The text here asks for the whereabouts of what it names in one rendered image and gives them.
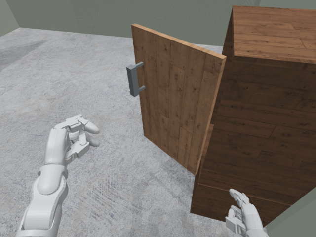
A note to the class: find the left robot hand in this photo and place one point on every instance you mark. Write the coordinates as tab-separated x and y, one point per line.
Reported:
59	141

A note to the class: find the right robot hand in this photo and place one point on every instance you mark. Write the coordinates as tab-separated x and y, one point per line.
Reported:
240	221

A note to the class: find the left robot forearm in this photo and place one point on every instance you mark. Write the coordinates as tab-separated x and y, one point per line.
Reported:
43	215

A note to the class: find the cupboard door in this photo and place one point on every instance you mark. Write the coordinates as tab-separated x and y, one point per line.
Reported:
182	82

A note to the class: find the handle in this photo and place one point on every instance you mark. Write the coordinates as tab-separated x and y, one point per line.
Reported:
133	80

